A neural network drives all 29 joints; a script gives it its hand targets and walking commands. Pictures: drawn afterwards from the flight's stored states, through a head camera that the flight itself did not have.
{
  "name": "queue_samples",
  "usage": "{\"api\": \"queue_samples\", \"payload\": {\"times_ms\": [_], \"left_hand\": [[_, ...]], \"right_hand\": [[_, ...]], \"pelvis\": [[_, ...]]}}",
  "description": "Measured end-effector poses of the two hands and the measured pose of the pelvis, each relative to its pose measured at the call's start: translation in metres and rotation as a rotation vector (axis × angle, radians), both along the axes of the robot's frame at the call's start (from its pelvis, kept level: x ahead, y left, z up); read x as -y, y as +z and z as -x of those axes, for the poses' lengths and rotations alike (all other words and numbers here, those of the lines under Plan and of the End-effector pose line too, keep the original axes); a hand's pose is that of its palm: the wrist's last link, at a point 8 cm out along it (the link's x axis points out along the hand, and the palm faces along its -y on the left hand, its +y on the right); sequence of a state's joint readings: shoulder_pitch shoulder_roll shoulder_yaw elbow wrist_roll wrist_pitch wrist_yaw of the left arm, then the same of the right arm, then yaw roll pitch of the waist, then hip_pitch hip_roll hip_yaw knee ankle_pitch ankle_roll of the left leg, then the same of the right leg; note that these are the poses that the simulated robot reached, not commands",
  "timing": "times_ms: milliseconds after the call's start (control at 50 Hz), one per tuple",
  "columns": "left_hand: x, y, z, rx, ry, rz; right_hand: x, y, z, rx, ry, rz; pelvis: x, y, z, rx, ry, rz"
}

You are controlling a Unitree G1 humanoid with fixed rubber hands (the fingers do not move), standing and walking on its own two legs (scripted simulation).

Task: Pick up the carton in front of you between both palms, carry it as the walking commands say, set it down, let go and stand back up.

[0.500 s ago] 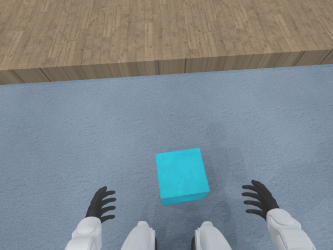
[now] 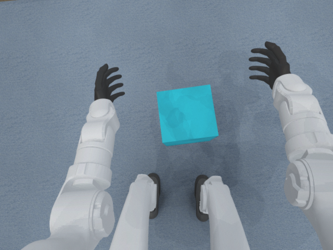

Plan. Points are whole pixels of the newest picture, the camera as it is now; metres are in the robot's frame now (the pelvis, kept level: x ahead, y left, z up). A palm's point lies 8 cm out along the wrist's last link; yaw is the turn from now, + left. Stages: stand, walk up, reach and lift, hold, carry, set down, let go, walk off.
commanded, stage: reach and lift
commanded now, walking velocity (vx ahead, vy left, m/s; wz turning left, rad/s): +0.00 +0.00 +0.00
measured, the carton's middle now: (185, 119) +0.48 -0.02 -0.52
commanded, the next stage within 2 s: none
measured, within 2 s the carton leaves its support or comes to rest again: leaves its support in 1.80 s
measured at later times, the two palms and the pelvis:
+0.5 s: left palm (126, 110) +0.46 +0.18 -0.27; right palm (247, 98) +0.50 -0.21 -0.27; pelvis +0.01 +0.01 -0.11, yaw +2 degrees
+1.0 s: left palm (135, 116) +0.47 +0.19 -0.44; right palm (228, 110) +0.50 -0.19 -0.46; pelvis -0.04 +0.01 -0.27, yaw +4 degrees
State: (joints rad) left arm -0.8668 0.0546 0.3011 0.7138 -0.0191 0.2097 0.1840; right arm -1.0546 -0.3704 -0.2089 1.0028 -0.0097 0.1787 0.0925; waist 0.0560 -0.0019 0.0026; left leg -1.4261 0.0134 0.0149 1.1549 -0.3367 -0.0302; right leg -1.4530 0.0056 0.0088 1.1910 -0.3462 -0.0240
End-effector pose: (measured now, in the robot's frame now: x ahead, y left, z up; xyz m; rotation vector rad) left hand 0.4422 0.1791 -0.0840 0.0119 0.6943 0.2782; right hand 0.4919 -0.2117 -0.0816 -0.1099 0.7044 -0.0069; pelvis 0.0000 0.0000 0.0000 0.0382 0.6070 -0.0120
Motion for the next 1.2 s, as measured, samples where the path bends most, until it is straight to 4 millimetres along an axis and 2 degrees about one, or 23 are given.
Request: {"api": "queue_samples", "payload": {"times_ms": [80,140,220,300,420,580,720,860,980,1060,1120,1200], "left_hand": [[0.002,-0.007,-0.02,0.037,-0.002,-0.003],[0.002,-0.016,-0.027,0.044,-0.008,-0.006],[0.001,-0.036,-0.03,0.035,-0.013,-0.006],[0.0,-0.066,-0.029,0.015,-0.019,-0.001],[0.001,-0.134,-0.021,-0.018,-0.034,0.006],[0.001,-0.226,-0.013,-0.016,-0.046,0.009],[0.001,-0.283,-0.014,-0.019,-0.04,0.014],[0.004,-0.328,-0.017,-0.058,-0.044,0.017],[-0.006,-0.349,-0.03,-0.074,-0.046,-0.001],[-0.007,-0.361,-0.035,-0.081,-0.058,-0.007],[-0.005,-0.362,-0.038,-0.072,-0.068,-0.01],[0.001,-0.356,-0.038,-0.057,-0.07,-0.001]], "right_hand": [[-0.001,-0.007,-0.024,0.035,0.006,-0.001],[-0.001,-0.017,-0.033,0.042,0.007,-0.003],[-0.003,-0.037,-0.036,0.035,0.0,-0.008],[-0.005,-0.069,-0.032,0.016,-0.01,-0.011],[-0.007,-0.14,-0.016,-0.016,-0.031,-0.008],[-0.004,-0.233,-0.003,0.003,-0.047,0.002],[-0.007,-0.288,-0.006,0.008,-0.047,0.002],[-0.014,-0.333,-0.01,-0.027,-0.054,-0.002],[-0.022,-0.37,-0.01,-0.041,-0.045,-0.012],[-0.023,-0.386,-0.009,-0.028,-0.04,-0.014],[-0.022,-0.39,-0.006,-0.011,-0.038,-0.012],[-0.02,-0.382,-0.003,0.004,-0.033,-0.012]], "pelvis": [[0.002,-0.002,-0.004,-0.064,0.002,-0.005],[0.002,-0.003,-0.01,-0.112,0.004,-0.008],[0.003,-0.01,-0.019,-0.174,0.009,-0.012],[0.002,-0.028,-0.023,-0.23,0.013,-0.015],[-0.002,-0.075,-0.018,-0.286,0.015,-0.018],[-0.009,-0.155,0.007,-0.245,0.02,-0.017],[-0.011,-0.213,0.03,-0.148,0.026,-0.017],[-0.009,-0.248,0.041,-0.074,0.033,-0.019],[-0.007,-0.267,0.039,-0.051,0.041,-0.026],[-0.006,-0.274,0.035,-0.053,0.048,-0.028],[-0.006,-0.277,0.032,-0.053,0.052,-0.027],[-0.007,-0.276,0.029,-0.052,0.05,-0.023]]}}
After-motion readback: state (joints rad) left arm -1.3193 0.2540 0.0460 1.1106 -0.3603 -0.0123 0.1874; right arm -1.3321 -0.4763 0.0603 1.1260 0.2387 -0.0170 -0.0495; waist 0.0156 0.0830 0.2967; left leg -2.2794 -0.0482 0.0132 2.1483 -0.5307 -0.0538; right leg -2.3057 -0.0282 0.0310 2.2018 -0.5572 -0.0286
